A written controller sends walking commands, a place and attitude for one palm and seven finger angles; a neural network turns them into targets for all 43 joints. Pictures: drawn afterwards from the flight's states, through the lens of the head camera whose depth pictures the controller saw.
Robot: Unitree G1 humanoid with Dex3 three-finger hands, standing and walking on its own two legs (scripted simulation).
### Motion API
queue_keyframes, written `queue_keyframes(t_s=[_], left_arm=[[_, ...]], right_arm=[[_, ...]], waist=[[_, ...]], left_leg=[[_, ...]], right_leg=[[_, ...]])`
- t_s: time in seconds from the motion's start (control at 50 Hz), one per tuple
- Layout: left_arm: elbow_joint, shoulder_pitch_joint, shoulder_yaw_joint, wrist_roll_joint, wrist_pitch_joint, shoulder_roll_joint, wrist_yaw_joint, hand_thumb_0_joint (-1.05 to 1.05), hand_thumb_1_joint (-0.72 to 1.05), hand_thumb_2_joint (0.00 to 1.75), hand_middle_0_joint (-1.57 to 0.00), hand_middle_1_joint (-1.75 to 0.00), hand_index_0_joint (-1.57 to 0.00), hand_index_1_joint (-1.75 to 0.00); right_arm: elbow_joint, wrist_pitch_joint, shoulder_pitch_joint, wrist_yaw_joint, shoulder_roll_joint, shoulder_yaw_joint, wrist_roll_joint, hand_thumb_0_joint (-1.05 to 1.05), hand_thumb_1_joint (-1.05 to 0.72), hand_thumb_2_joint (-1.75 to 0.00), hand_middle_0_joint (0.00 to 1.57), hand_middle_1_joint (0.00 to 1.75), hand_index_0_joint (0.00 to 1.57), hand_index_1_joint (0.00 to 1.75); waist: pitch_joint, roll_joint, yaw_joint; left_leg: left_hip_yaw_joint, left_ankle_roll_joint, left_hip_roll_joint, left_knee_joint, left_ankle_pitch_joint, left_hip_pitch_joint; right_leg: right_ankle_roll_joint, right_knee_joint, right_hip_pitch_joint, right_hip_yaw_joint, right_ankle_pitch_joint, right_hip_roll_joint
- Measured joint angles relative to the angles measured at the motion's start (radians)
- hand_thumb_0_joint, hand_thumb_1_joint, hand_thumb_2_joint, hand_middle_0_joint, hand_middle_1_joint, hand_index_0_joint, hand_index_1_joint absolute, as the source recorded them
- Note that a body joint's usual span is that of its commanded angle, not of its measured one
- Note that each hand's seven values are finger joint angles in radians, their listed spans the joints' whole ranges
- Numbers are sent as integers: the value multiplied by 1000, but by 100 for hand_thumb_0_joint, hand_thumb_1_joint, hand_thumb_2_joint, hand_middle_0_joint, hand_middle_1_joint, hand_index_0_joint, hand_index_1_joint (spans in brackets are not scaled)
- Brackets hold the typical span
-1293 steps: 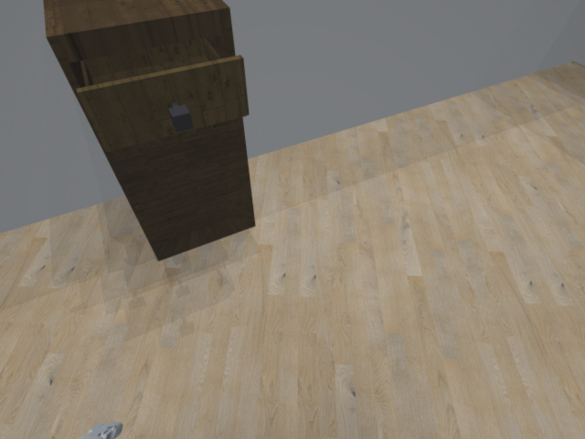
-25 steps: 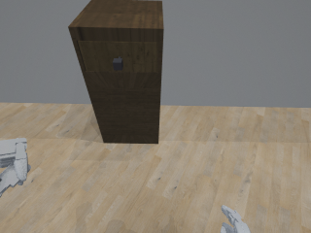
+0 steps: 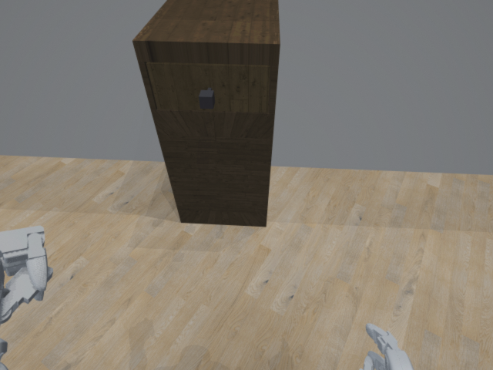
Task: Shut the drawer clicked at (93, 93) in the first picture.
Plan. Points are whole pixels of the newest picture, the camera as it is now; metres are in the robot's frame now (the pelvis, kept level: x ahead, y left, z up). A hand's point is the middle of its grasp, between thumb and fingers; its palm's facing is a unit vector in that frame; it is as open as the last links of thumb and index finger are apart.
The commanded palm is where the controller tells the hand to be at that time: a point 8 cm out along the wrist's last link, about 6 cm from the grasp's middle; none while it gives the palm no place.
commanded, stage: let the arm hang, fingers relaxed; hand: left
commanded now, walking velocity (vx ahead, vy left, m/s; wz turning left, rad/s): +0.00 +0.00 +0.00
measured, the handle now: (208, 96) +0.90 +0.17 -0.01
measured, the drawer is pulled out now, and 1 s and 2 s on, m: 0.00 0.00 0.00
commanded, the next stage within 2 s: look to check the result in 1.16 s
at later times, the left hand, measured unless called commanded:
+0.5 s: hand out of the picture -0.02 +0.22 -0.17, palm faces +0.02 -0.97 -0.24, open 4.0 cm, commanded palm none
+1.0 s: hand out of the picture +0.07 +0.24 -0.15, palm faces +0.01 -0.95 -0.30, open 7.3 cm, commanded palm none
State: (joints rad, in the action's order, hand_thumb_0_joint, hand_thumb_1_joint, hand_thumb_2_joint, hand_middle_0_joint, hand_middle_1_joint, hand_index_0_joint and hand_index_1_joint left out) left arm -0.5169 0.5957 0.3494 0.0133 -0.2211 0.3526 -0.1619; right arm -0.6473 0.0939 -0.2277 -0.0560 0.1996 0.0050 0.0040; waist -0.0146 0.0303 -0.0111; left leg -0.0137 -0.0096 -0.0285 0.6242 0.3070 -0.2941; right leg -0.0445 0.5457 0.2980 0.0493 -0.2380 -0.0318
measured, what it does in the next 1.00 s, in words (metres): stands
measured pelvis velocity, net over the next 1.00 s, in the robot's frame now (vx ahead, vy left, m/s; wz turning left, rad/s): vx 0.00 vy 0.02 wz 0.01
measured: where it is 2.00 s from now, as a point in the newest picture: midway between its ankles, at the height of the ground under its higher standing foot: outside the picture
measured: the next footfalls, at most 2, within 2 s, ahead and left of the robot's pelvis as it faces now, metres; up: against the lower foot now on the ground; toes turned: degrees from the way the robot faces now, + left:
none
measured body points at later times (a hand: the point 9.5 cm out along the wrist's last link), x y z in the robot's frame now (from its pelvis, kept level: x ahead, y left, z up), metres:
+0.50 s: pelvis -0.02 +0.01 +0.01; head +0.00 +0.02 +0.45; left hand -0.02 +0.27 -0.15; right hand +0.02 -0.24 -0.14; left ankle +0.01 +0.12 -0.73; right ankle +0.04 -0.10 -0.73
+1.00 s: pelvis +0.00 +0.02 +0.01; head +0.01 +0.00 +0.46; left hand +0.06 +0.28 -0.12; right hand +0.03 -0.24 -0.15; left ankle +0.01 +0.12 -0.73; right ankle +0.04 -0.10 -0.73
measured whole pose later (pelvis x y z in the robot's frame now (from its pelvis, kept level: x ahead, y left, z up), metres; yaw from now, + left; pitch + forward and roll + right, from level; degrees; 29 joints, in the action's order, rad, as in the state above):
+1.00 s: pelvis +0.00 +0.02 +0.01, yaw +1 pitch -1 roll +0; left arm 1.12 0.13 0.02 -0.01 -0.01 0.25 -0.02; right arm -1.11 0.00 -0.22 -0.01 0.24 -0.01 -0.01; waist 0.04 0.03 -0.01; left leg -0.02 -0.02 0.02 0.39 0.19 -0.17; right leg -0.01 0.40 0.22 0.01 -0.16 0.00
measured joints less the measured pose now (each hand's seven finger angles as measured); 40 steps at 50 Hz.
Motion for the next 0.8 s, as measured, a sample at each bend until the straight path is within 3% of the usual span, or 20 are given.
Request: queue_keyframes(t_s=[0.08,0.1,0.14,0.22,0.34,0.42,0.52,0.8], left_arm=[[61,-1,-30,-10,-1,5,25,2,89,90,-141,-160,-140,-159],[159,-51,-67,-21,14,14,56,1,89,90,-140,-160,-140,-159],[402,-158,-143,-33,101,5,104,1,90,90,-139,-159,-139,-158],[878,-297,-248,-47,239,-64,138,1,90,90,-132,-152,-131,-151],[1261,-310,-355,-50,268,-143,149,2,91,90,-113,-134,-113,-133],[1401,-311,-345,-39,263,-123,142,2,90,90,-98,-122,-98,-117],[1514,-298,-337,-34,249,-102,151,2,91,90,-80,-100,-79,-97],[1635,-370,-323,-27,229,-84,146,1,91,90,-31,-43,-30,-42]], right_arm=[[-20,13,11,14,3,-1,-4,2,-90,-90,20,30,21,30],[-43,18,18,36,20,-8,-4,2,-90,-90,20,30,21,30],[-87,-6,46,62,54,-11,-7,1,-90,-90,20,30,21,30],[-140,-52,94,70,73,-4,-21,1,-90,-90,20,30,21,30],[-207,-99,59,68,36,3,-20,1,-91,-89,20,30,21,30],[-277,-120,9,64,26,3,-25,1,-91,-90,20,30,21,30],[-350,-132,-39,58,31,-8,-24,1,-91,-90,20,30,21,30],[-443,-107,-49,51,28,-19,-20,1,-91,-90,20,30,21,30]], waist=[[4,-16,2],[-1,-9,8],[-5,4,13],[24,13,2],[78,-53,-12],[91,-67,6],[88,-40,22],[63,0,9]], left_leg=[[-6,4,19,-75,-24,27],[0,-1,28,-65,-28,10],[0,-13,51,-44,-29,-17],[-14,-23,69,-15,-22,-35],[-3,-10,53,-50,-48,-2],[12,-5,39,-91,-75,10],[15,-8,38,-132,-99,24],[-6,-17,49,-192,-111,75]], right_leg=[[19,-6,7,-7,13,17],[26,13,26,-7,14,25],[37,53,57,-20,-6,45],[43,99,85,-44,-29,58],[30,41,40,-32,7,42],[26,-37,7,-18,51,28],[25,-98,-18,-15,82,26],[35,-125,-48,-38,85,36]])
